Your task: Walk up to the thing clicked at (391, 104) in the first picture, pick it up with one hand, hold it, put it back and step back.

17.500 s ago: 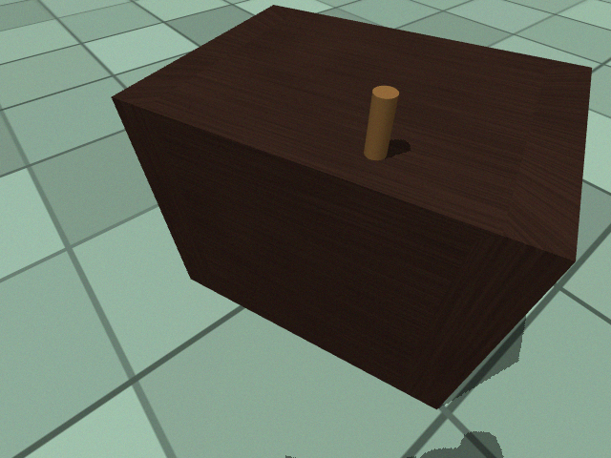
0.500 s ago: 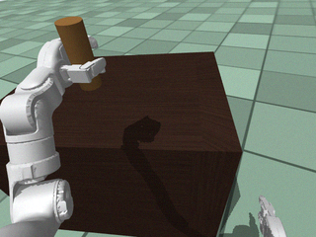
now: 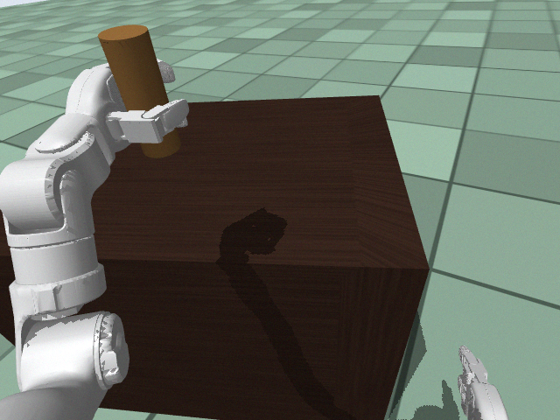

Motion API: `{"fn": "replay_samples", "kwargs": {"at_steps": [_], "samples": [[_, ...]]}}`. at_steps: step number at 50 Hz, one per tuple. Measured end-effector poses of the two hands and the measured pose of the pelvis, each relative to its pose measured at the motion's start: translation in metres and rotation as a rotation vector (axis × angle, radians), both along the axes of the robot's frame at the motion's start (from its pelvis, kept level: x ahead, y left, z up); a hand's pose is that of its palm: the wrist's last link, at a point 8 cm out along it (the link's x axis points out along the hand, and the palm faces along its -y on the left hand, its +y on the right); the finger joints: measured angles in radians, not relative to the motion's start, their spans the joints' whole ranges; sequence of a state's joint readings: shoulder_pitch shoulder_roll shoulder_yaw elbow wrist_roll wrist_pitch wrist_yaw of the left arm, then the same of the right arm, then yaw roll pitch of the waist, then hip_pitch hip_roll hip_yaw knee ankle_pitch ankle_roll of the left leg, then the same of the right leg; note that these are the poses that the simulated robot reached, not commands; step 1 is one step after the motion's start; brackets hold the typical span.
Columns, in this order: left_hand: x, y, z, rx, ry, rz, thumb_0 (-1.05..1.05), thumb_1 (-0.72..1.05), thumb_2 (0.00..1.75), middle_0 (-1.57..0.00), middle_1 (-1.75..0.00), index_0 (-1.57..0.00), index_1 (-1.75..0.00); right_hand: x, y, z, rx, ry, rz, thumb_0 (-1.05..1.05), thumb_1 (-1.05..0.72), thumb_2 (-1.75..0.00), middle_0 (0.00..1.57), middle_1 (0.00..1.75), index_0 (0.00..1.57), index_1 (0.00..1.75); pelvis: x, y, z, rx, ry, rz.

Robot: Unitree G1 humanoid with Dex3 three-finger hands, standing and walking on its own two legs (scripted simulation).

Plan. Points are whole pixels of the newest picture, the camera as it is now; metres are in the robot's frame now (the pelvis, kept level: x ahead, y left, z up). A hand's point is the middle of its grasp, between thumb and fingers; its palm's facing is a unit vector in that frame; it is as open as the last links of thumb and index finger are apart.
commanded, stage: hold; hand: left
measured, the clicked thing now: (145, 96) +0.34 +0.17 +0.35
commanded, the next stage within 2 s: crouch in 1.26 s
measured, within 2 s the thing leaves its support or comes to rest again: neither
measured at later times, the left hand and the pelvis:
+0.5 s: hand (157, 114) +0.33 +0.16 +0.33, palm faces +0.05 -1.00 -0.04, open 7.0 cm; pelvis +0.00 +0.00 +0.00, yaw +0 degrees
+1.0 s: hand (159, 118) +0.34 +0.16 +0.33, palm faces +0.06 -1.00 -0.03, open 6.9 cm; pelvis +0.00 +0.00 +0.00, yaw +0 degrees
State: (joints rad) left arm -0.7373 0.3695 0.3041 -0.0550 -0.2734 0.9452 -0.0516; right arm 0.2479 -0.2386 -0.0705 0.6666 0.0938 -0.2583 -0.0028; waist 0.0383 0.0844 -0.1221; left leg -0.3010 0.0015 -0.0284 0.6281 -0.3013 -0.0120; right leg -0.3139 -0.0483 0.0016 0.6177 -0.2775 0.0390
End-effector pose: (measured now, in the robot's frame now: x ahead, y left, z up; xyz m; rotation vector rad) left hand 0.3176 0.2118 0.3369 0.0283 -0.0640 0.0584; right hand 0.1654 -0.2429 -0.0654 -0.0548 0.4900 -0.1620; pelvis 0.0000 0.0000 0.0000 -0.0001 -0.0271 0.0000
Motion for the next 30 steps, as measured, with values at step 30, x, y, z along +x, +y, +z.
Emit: {"fn": "replay_samples", "kwargs": {"at_steps": [30], "samples": [[-0.01,-0.01,-0.007,0.006,-0.007,-0.043,0.0,-0.11,1.22,-0.91,-1.26,-0.91,-1.27,0.003,0.0,0.002,0.006,-0.026,-0.007,-0.02,0.53,-0.06,0.05,0.05,0.06,0.05,-0.002,-0.001,0.0,-0.002,-0.006,-0.003]]}}
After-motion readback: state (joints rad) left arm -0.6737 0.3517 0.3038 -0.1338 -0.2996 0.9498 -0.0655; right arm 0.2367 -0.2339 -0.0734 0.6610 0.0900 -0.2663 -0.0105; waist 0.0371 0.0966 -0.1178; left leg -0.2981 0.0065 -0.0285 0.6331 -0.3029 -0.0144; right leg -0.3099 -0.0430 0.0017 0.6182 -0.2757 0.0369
